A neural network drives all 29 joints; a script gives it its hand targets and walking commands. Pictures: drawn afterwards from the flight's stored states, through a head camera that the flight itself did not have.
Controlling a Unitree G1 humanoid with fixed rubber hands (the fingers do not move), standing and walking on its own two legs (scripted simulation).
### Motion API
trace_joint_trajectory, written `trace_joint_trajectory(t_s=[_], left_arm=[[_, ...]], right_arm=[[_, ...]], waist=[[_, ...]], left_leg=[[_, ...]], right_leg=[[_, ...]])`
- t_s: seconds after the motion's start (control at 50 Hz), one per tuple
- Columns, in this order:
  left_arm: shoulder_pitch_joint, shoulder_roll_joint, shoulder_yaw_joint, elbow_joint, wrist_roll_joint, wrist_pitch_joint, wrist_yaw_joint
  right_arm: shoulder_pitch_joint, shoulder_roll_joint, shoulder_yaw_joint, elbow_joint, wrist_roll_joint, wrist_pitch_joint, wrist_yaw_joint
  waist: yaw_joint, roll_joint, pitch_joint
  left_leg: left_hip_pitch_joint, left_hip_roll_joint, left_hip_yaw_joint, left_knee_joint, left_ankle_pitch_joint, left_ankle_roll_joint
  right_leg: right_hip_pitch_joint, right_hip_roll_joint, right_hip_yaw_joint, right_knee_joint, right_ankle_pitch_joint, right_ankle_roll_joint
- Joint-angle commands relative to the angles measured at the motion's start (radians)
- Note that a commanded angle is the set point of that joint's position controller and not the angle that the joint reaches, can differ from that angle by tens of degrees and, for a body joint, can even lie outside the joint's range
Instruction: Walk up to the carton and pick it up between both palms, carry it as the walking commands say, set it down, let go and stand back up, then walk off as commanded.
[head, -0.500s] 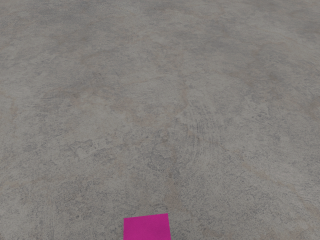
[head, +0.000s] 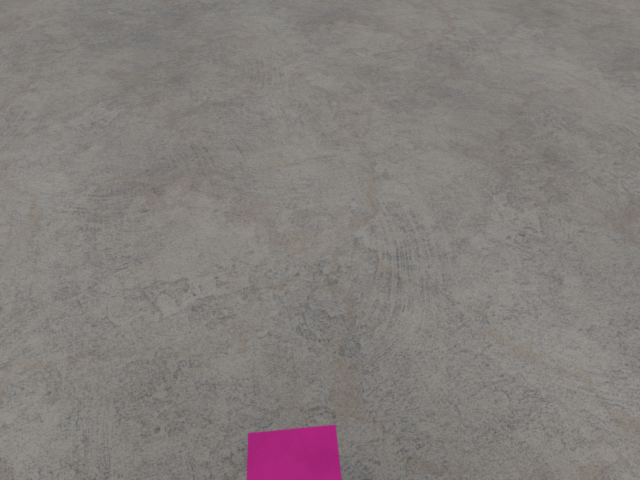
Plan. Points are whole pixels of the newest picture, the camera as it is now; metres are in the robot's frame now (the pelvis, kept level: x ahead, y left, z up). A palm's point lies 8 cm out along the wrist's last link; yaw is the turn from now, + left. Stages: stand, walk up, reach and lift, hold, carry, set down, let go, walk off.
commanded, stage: stand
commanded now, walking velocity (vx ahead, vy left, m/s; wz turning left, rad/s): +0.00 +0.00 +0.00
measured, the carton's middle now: out of the picture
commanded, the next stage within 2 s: none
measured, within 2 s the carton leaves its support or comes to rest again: neither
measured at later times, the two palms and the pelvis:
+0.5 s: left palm out of the picture +0.10 +0.30 -0.10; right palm out of the picture +0.10 -0.32 -0.10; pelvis +0.00 -0.01 +0.00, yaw +0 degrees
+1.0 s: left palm out of the picture +0.10 +0.30 -0.10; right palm out of the picture +0.10 -0.32 -0.10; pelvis +0.01 -0.01 +0.00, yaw +0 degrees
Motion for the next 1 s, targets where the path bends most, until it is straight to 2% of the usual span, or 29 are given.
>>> trace_joint_trajectory(t_s=[0.0,0.32,0.98], left_arm=[[-0.023,0.161,0.02,-0.037,-0.002,-0.01,0.0],[-0.081,0.205,0.011,-0.02,-0.007,-0.017,-0.005],[-0.096,0.218,0.015,-0.006,-0.006,-0.016,-0.005]], right_arm=[[-0.021,-0.159,-0.022,-0.03,0.001,-0.008,0.001],[-0.078,-0.196,-0.017,-0.002,0.002,-0.01,0.01],[-0.089,-0.208,-0.02,0.008,0.0,-0.005,0.009]], waist=[[-0.001,-0.001,-0.02],[0.0,-0.001,-0.052],[0.002,0.0,-0.063]], left_leg=[[-0.031,0.142,-0.123,-0.079,0.121,0.006],[-0.013,0.148,-0.124,-0.095,0.156,0.002],[0.002,0.153,-0.118,-0.1,0.178,-0.001]], right_leg=[[0.009,-0.117,0.107,-0.059,0.129,-0.034],[0.038,-0.126,0.108,-0.082,0.169,-0.036],[0.045,-0.124,0.111,-0.089,0.199,-0.039]])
